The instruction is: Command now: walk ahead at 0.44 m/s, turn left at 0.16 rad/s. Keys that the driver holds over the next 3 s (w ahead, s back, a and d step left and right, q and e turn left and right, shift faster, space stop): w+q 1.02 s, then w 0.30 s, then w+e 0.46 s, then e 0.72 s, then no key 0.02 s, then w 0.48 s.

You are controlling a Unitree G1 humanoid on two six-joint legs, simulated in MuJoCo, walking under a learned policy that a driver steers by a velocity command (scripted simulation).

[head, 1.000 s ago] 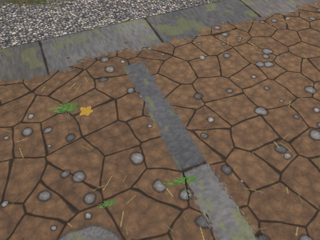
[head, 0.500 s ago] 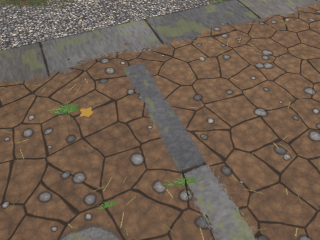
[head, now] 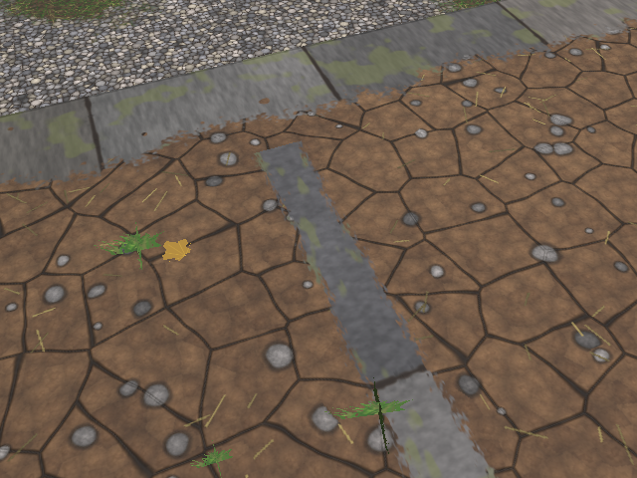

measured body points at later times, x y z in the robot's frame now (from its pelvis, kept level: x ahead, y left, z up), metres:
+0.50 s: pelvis +0.27 +0.05 +0.01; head +0.29 +0.07 +0.46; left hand +0.38 +0.32 -0.11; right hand +0.30 -0.20 -0.13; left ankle +0.24 +0.07 -0.74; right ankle +0.43 -0.10 -0.66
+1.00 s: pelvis +0.56 +0.08 +0.01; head +0.59 +0.09 +0.46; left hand +0.49 +0.36 -0.11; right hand +0.78 -0.11 -0.12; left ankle +0.48 +0.18 -0.65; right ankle +0.61 +0.01 -0.74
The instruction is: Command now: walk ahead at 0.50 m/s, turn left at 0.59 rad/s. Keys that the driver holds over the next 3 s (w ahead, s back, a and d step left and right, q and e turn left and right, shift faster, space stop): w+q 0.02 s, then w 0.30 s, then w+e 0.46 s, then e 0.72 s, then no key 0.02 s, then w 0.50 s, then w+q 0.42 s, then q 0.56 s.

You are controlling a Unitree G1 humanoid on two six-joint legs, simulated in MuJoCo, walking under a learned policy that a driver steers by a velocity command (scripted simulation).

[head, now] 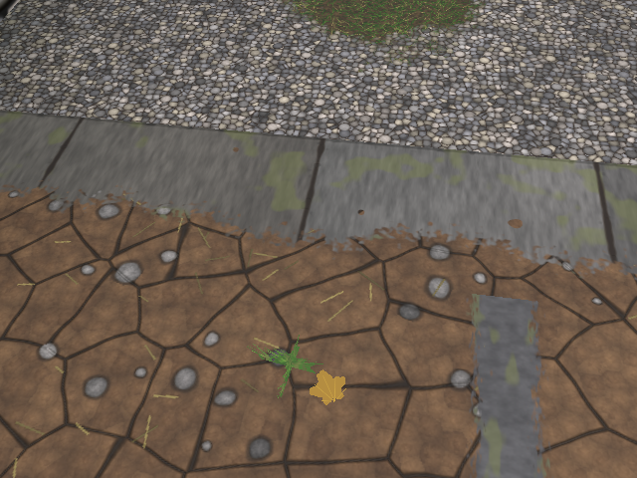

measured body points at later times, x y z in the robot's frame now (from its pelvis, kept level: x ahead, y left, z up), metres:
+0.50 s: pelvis +0.26 +0.06 +0.00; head +0.28 +0.08 +0.45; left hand +0.26 +0.32 -0.15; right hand +0.35 -0.19 -0.12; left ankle +0.25 +0.12 -0.74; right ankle +0.24 -0.09 -0.66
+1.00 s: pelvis +0.50 +0.02 -0.01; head +0.54 +0.01 +0.43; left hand +0.66 +0.27 -0.14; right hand +0.52 -0.24 -0.15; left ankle +0.44 +0.17 -0.64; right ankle +0.54 -0.02 -0.74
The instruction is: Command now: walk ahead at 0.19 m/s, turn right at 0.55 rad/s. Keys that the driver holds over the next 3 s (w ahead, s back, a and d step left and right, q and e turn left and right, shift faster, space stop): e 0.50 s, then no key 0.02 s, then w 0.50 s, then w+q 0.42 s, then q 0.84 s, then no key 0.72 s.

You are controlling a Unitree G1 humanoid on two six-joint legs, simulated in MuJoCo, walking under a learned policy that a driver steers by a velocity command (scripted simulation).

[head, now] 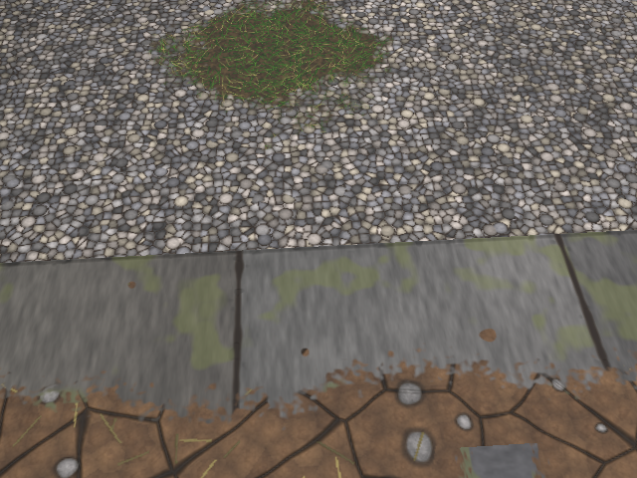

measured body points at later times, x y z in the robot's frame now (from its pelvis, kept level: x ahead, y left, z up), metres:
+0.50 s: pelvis +0.10 +0.06 +0.00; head +0.13 +0.07 +0.45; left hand +0.27 +0.31 -0.12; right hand +0.17 -0.25 -0.08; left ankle +0.15 +0.15 -0.73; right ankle +0.04 -0.03 -0.71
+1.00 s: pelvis +0.16 -0.01 +0.01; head +0.16 -0.02 +0.46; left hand +0.38 +0.18 -0.10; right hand +0.06 -0.25 -0.13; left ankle +0.16 +0.13 -0.69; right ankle +0.12 -0.07 -0.73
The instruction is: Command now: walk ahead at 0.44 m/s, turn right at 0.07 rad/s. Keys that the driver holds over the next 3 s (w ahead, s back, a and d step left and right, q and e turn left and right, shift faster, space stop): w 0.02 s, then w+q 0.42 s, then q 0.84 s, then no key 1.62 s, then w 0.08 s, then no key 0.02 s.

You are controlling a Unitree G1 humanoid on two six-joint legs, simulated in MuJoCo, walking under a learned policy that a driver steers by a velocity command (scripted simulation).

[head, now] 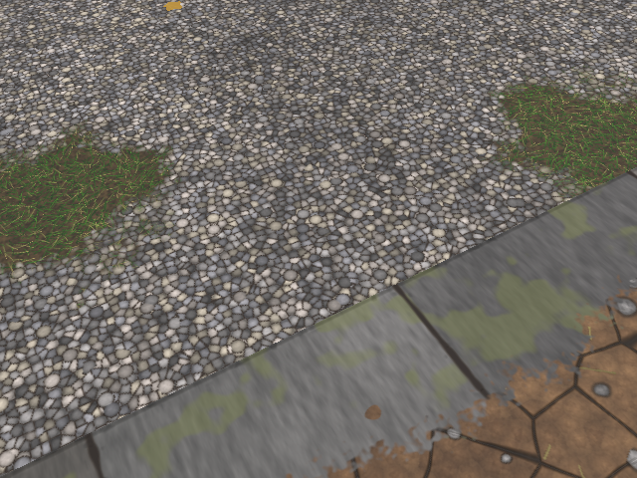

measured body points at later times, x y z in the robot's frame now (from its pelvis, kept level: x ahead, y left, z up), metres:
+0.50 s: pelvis +0.24 +0.05 -0.02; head +0.28 +0.06 +0.43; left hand +0.21 +0.30 -0.16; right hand +0.44 -0.18 -0.14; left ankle +0.31 +0.10 -0.74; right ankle +0.08 -0.09 -0.63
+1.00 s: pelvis +0.41 +0.05 -0.01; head +0.45 +0.06 +0.43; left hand +0.44 +0.37 -0.10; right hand +0.60 -0.18 -0.14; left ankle +0.31 +0.10 -0.73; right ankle +0.52 +0.00 -0.75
